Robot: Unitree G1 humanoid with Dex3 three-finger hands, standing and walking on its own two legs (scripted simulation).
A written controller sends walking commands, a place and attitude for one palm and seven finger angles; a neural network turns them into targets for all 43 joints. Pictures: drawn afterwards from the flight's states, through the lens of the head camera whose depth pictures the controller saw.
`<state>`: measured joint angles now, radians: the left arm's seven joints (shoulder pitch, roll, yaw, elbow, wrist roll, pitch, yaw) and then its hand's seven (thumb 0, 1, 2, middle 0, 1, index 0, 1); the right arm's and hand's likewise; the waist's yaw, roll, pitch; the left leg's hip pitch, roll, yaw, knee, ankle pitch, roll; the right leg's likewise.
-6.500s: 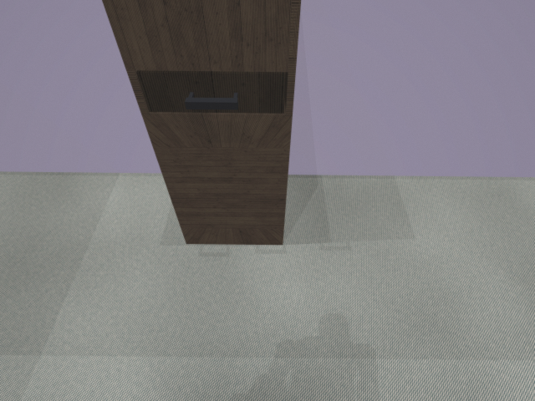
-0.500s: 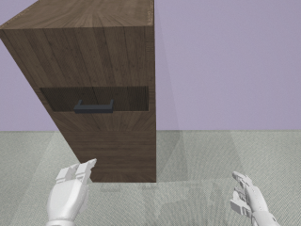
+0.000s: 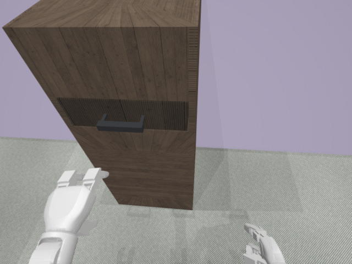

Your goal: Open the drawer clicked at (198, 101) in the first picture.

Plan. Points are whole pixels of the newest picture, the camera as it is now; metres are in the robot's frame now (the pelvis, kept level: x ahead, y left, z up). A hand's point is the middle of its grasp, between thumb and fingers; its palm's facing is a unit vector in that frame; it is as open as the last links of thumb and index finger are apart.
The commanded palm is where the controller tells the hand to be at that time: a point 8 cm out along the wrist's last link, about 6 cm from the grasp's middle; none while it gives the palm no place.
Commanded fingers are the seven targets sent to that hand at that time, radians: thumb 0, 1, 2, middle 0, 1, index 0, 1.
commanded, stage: raise the hand with hooked fingers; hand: left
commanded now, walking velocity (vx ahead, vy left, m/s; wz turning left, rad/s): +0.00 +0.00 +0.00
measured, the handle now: (122, 121) +0.49 +0.23 +0.01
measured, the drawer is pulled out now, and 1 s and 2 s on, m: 0.00 0.00 0.00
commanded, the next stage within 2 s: move the hooked fingers above the handle in 1.04 s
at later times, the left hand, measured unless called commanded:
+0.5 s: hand (70, 167) +0.27 +0.26 +0.10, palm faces +0.08 -0.08 -0.99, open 13.6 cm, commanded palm +0.25 +0.26 +0.16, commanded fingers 0.00 -0.50 0.30 -0.30 -1.20 -0.30 -1.20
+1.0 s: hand (67, 160) +0.27 +0.25 +0.12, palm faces +0.07 -0.08 -0.99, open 13.8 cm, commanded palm +0.25 +0.26 +0.18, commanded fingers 0.00 -0.50 0.30 -0.30 -1.20 -0.30 -1.20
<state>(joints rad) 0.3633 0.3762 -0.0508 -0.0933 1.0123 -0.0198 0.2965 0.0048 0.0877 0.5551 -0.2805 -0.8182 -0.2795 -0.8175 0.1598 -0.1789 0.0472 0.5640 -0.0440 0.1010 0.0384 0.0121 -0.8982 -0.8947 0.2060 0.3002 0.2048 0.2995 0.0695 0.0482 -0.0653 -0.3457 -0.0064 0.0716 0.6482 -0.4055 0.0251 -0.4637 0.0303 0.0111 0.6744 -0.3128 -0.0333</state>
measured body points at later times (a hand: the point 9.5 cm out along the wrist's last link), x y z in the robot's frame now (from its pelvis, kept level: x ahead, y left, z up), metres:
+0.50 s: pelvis -0.01 +0.01 +0.02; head +0.00 -0.02 +0.47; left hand +0.26 +0.26 +0.16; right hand +0.22 -0.19 -0.08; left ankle -0.05 +0.10 -0.72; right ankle +0.02 -0.10 -0.72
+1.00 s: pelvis -0.02 +0.01 +0.02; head +0.00 -0.02 +0.47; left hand +0.26 +0.26 +0.18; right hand +0.16 -0.22 -0.10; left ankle -0.05 +0.10 -0.72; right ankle +0.02 -0.10 -0.72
